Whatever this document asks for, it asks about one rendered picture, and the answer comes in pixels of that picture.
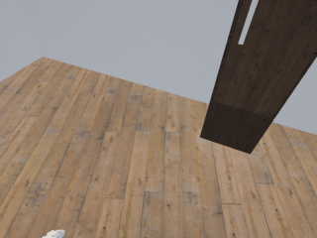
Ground handle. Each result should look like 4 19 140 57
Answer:
238 0 259 45

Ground cupboard door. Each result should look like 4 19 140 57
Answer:
213 0 317 118

